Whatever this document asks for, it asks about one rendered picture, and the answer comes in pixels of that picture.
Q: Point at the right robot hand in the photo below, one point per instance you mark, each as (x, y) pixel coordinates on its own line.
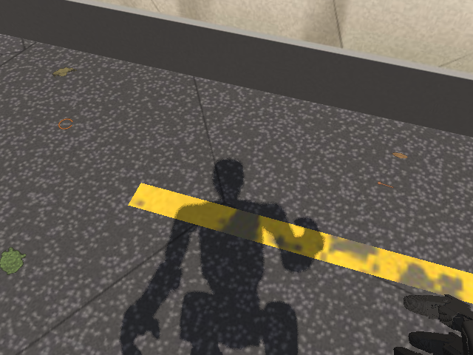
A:
(451, 312)

